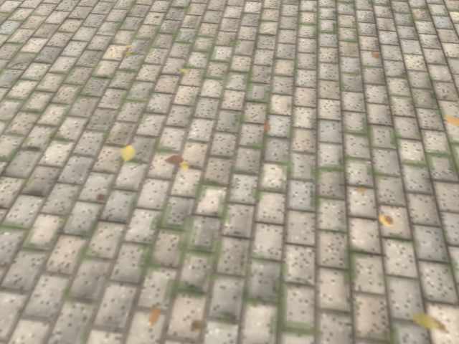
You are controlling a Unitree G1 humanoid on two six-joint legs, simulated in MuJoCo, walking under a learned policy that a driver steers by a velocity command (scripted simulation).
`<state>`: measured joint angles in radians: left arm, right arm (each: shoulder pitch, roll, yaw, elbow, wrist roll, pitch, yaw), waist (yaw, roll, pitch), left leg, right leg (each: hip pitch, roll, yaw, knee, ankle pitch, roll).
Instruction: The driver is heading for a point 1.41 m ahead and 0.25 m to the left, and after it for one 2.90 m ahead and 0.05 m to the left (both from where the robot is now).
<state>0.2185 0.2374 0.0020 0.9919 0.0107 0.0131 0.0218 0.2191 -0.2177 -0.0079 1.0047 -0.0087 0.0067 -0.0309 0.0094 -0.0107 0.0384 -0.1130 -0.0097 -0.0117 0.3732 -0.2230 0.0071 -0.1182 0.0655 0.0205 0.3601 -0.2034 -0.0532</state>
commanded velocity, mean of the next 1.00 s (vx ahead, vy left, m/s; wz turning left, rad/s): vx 0.00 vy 0.00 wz -0.01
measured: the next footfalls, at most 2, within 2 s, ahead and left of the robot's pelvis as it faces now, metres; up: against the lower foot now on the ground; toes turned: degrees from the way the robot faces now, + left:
left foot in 1.76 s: +0.44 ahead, +0.05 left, +0.00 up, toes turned +4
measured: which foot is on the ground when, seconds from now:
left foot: down 0.00-1.00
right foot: down 0.00-1.00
